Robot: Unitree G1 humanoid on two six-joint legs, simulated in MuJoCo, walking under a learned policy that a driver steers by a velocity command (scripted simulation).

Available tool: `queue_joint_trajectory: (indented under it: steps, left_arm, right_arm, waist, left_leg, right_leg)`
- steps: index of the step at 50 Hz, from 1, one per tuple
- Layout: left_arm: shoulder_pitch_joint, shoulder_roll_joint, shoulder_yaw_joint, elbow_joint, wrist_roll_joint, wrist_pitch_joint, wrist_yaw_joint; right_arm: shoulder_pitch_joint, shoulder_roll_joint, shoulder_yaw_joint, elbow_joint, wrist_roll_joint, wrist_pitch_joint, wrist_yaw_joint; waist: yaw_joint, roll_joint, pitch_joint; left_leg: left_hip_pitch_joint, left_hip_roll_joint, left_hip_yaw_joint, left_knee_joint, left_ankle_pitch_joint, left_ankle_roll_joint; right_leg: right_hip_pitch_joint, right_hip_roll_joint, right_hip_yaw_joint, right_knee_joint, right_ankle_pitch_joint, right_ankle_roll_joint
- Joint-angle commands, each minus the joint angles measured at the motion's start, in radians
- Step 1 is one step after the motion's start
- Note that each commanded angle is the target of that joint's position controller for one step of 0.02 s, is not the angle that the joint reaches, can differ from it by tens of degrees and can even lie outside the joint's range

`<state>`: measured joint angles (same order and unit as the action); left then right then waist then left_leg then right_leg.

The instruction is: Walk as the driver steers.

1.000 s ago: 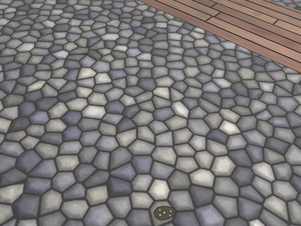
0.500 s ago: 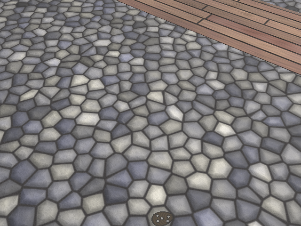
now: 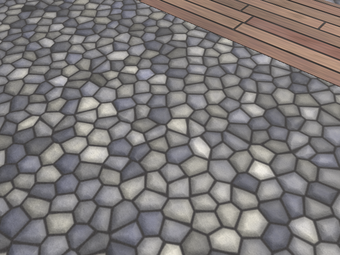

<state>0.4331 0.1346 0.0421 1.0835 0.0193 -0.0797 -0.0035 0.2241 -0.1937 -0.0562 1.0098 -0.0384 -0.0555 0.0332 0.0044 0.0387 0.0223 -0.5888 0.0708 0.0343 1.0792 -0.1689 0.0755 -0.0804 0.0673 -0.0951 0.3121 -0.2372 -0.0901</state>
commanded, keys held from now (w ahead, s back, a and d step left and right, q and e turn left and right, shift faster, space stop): w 0.34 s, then no key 0.42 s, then w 0.14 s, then w+e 0.10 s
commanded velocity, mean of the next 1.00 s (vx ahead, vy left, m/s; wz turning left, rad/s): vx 0.32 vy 0.00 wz -0.01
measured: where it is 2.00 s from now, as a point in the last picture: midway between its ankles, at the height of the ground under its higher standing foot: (206, 177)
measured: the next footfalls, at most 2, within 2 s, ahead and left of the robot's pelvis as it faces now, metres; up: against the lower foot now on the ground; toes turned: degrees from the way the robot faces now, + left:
left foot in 0.30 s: +0.33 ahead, +0.08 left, +0.00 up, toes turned +4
right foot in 0.74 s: +0.48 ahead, -0.08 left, +0.00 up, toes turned -3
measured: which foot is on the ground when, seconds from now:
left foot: up 0.00-0.28, down 0.30-0.76, up 0.78-1.00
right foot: down 0.00-0.28, up 0.30-0.72, down 0.74-1.00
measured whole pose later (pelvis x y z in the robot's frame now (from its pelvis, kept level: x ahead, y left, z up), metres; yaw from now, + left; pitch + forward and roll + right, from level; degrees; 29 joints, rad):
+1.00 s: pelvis +0.40 +0.00 +0.00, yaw -1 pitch +0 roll +0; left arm 0.36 0.17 0.05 1.08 0.01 -0.03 0.01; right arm 0.26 -0.17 -0.04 1.04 -0.03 -0.04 0.00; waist 0.01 0.00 0.00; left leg -0.35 0.02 0.03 0.81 -0.41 0.06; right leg -0.22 0.04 -0.06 0.34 -0.12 -0.08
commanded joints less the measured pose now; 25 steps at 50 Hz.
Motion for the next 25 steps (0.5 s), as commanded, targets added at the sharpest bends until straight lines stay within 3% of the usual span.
queue_joint_trajectory:
  steps: [1,4,6,10,12,13,14,15,16,17,18,19,21,22,25]
  left_arm:
    - [0.090,0.102,0.003,-0.012,-0.005,-0.017,0.006]
    - [0.132,0.084,-0.010,-0.005,-0.005,-0.023,0.013]
    - [0.154,0.093,-0.011,0.002,-0.005,-0.026,0.017]
    - [0.173,0.118,-0.007,0.020,0.004,-0.025,0.026]
    - [0.148,0.135,-0.002,0.019,0.011,-0.025,0.028]
    - [0.141,0.147,0.002,0.021,0.013,-0.024,0.026]
    - [0.116,0.155,0.005,0.015,0.004,-0.021,0.022]
    - [0.116,0.121,-0.004,-0.018,-0.007,-0.022,0.015]
    - [0.248,0.018,-0.018,-0.023,-0.045,-0.019,-0.002]
    - [0.116,0.130,0.010,-0.035,-0.018,-0.013,0.002]
    - [0.008,0.127,0.013,-0.075,-0.012,-0.017,0.001]
    - [-0.021,0.108,0.013,-0.076,-0.004,-0.018,0.003]
    - [0.039,0.056,0.010,-0.054,0.019,0.010,0.006]
    - [0.047,0.040,0.009,-0.051,0.018,0.022,0.006]
    - [0.005,0.047,0.012,-0.068,0.015,0.045,0.005]
  right_arm:
    - [-0.029,-0.016,0.001,-0.043,0.002,0.011,0.004]
    - [-0.178,-0.004,0.011,-0.092,0.013,0.006,0.001]
    - [-0.253,0.002,0.019,-0.113,0.020,0.004,0.000]
    - [-0.311,-0.021,0.020,-0.140,0.023,-0.005,-0.005]
    - [-0.206,-0.042,0.009,-0.115,0.024,-0.015,-0.015]
    - [-0.071,-0.064,-0.004,-0.072,0.025,-0.023,-0.020]
    - [0.092,-0.089,-0.019,-0.021,0.016,-0.033,-0.027]
    - [0.257,-0.170,-0.043,0.007,-0.013,-0.037,-0.035]
    - [0.282,-0.241,-0.061,0.006,-0.016,-0.029,-0.029]
    - [0.203,-0.194,-0.054,0.000,0.019,-0.015,-0.024]
    - [0.076,-0.138,-0.036,-0.020,0.029,-0.019,-0.023]
    - [0.029,-0.082,-0.021,-0.022,0.024,-0.032,-0.020]
    - [0.053,-0.010,0.005,0.006,0.029,-0.052,-0.032]
    - [0.078,-0.006,0.012,0.018,0.029,-0.060,-0.034]
    - [0.111,-0.059,0.014,0.035,0.025,-0.071,-0.038]
  waist:
    - [-0.012,-0.096,0.087]
    - [0.015,-0.109,0.101]
    - [0.031,-0.117,0.111]
    - [0.030,-0.122,0.112]
    - [-0.023,-0.133,0.052]
    - [-0.074,-0.133,-0.013]
    - [-0.147,-0.122,-0.091]
    - [-0.193,-0.036,-0.217]
    - [-0.119,0.180,-0.341]
    - [-0.114,-0.005,-0.247]
    - [-0.076,-0.001,-0.071]
    - [-0.040,-0.055,-0.002]
    - [0.022,-0.037,0.011]
    - [0.034,-0.026,0.001]
    - [0.060,0.018,-0.003]
  left_leg:
    - [-0.153,0.009,0.015,-0.056,0.076,-0.019]
    - [-0.129,-0.015,0.045,-0.233,0.130,-0.029]
    - [-0.089,-0.036,0.064,-0.347,0.163,-0.022]
    - [-0.018,-0.069,0.086,-0.474,0.101,0.023]
    - [0.130,-0.115,0.100,-0.508,0.024,0.061]
    - [0.266,-0.146,0.102,-0.539,0.017,0.085]
    - [0.482,-0.125,0.078,-0.604,0.065,0.111]
    - [0.739,0.097,-0.172,-0.611,-0.053,0.164]
    - [0.992,0.383,-0.708,-0.724,-0.077,0.345]
    - [0.888,0.311,-0.700,-0.804,-0.248,0.294]
    - [0.707,0.286,-0.524,-0.834,-0.121,0.251]
    - [0.571,0.249,-0.411,-0.849,0.139,0.222]
    - [0.424,0.181,-0.219,-0.842,0.511,0.173]
    - [0.405,0.165,-0.173,-0.837,0.626,0.162]
    - [0.396,0.121,-0.067,-0.822,0.826,0.143]
  right_leg:
    - [0.021,-0.261,0.196,-0.158,0.400,-0.065]
    - [0.037,-0.237,0.152,-0.155,0.497,-0.063]
    - [0.061,-0.238,0.137,-0.158,0.530,-0.062]
    - [0.166,-0.273,0.122,-0.105,0.687,-0.074]
    - [0.200,-0.279,0.102,0.030,0.936,-0.064]
    - [0.202,-0.270,0.091,0.170,1.004,-0.058]
    - [0.111,-0.244,0.067,0.366,0.913,-0.047]
    - [-0.097,-0.195,0.038,0.667,0.543,-0.037]
    - [-0.460,0.009,0.038,1.056,-0.316,0.000]
    - [-0.567,-0.043,0.151,1.088,-0.234,-0.024]
    - [-0.590,-0.088,0.139,1.032,-0.130,-0.021]
    - [-0.530,-0.114,0.135,0.975,-0.083,-0.012]
    - [-0.388,-0.132,0.128,0.894,-0.093,0.019]
    - [-0.352,-0.124,0.119,0.860,-0.092,0.031]
    - [-0.362,-0.102,0.083,0.733,-0.026,0.051]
